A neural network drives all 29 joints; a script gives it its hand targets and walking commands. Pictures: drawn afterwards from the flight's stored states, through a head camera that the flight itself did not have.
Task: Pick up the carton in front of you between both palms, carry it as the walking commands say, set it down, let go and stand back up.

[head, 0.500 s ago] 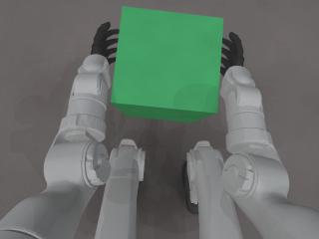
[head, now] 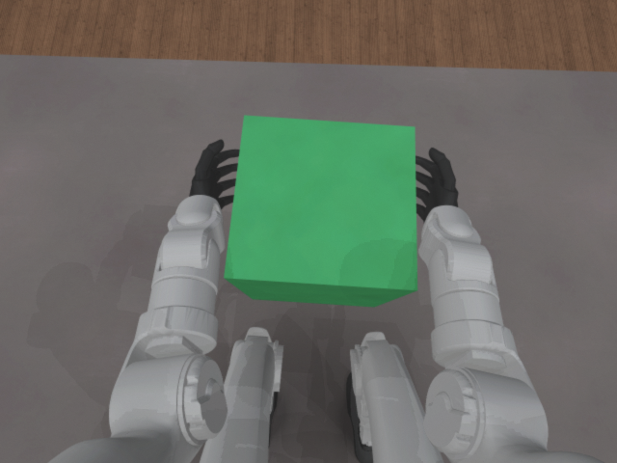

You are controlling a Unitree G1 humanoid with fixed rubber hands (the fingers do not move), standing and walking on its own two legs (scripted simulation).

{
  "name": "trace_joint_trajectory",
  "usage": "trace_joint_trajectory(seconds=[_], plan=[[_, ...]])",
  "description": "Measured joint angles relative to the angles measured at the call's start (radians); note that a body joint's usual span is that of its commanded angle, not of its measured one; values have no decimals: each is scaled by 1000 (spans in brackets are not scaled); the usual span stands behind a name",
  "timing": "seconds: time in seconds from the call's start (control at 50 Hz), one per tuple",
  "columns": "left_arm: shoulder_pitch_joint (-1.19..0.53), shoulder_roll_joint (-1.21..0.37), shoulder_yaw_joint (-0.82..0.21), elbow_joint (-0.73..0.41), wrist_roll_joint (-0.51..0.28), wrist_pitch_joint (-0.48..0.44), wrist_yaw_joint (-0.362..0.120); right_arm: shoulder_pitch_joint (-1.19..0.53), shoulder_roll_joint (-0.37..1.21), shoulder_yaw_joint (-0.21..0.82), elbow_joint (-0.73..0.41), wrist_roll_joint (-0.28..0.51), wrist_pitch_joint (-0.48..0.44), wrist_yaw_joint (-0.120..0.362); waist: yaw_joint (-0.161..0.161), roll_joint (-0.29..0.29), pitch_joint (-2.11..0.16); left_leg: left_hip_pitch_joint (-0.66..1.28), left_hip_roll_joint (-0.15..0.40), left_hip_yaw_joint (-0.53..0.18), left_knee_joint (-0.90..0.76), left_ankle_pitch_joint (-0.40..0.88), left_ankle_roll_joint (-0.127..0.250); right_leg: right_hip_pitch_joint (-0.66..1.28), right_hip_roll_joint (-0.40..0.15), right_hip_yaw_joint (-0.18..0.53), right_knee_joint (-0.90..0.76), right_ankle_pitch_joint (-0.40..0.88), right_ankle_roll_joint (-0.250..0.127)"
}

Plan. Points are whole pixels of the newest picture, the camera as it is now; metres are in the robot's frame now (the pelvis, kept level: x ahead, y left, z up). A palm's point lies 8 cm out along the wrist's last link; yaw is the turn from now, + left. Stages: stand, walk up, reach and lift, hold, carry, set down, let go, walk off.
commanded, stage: reach and lift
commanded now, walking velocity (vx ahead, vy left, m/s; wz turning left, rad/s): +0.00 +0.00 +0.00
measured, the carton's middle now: (320, 227) +0.42 +0.01 -0.11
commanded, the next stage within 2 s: hold in 1.82 s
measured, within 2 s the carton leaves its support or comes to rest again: neither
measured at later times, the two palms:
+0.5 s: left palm (163, 179) +0.38 +0.15 +0.12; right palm (512, 186) +0.38 -0.15 +0.12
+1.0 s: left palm (94, 149) +0.35 +0.15 +0.22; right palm out of the picture +0.36 -0.15 +0.23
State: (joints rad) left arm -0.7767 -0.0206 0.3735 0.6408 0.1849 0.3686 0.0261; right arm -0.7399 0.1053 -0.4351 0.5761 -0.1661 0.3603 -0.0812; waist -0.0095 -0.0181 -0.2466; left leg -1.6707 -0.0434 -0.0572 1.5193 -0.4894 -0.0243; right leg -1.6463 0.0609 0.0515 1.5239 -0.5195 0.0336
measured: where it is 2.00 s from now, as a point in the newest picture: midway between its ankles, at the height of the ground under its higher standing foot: (312, 429)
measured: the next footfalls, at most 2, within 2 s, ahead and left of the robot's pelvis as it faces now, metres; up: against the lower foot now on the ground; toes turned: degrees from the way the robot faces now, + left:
none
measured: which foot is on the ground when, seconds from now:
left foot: down 0.00-1.00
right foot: down 0.00-1.00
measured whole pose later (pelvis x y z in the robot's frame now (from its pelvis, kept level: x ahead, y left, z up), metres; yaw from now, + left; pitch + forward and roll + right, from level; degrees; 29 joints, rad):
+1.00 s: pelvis +0.06 +0.00 +0.20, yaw +1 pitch -4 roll +0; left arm -0.32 -0.17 0.31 0.41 0.31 0.61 -0.01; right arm -0.33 0.17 -0.32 0.42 -0.30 0.60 0.01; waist 0.00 -0.01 -0.02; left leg -0.20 -0.02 -0.07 0.48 -0.22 -0.01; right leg -0.18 0.02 0.07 0.49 -0.24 0.00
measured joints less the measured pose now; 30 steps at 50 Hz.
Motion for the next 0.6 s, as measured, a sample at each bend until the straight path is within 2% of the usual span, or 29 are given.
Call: trace_joint_trajectory(seconds=[0.38, 0.6], plan=[[283, -83, -35, -61, 25, -22, 6, 257, 33, 56, -15, -29, -26, 35, 2, 3, 36, 590, 7, 2, -432, 75, 13, 585, -19, 16, -430, 78, -13], [436, -110, -75, -145, 21, 32, 4, 397, 53, 107, -85, -40, 31, 46, 8, 4, 92, 979, 15, -2, -719, 152, 14, 971, -28, 20, -713, 155, -23]])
